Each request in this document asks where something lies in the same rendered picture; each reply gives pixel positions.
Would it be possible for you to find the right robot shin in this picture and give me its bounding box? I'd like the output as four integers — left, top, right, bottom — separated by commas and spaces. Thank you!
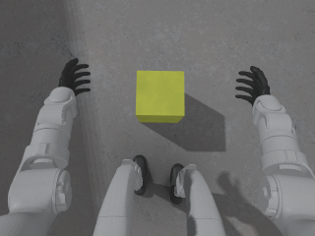
173, 164, 202, 199

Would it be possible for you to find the right robot upper arm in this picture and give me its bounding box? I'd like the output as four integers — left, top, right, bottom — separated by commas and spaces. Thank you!
257, 173, 315, 236

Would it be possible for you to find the robot right thigh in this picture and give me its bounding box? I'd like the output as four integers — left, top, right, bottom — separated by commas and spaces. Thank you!
177, 169, 226, 236

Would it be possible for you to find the right robot forearm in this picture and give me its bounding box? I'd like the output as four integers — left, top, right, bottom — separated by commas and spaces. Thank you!
252, 94, 315, 180

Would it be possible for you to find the robot left hand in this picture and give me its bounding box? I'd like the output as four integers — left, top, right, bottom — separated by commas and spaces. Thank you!
58, 58, 91, 96

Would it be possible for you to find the left robot forearm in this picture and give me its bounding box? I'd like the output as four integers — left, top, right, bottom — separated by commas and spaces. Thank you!
8, 87, 78, 211

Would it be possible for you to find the left robot upper arm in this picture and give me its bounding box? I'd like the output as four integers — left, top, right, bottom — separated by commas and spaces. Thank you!
0, 168, 72, 236

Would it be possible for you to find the carton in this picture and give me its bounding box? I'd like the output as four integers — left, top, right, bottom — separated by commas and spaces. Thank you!
135, 70, 185, 123

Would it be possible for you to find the robot right hand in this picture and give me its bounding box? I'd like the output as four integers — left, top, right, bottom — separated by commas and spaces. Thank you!
235, 66, 271, 107

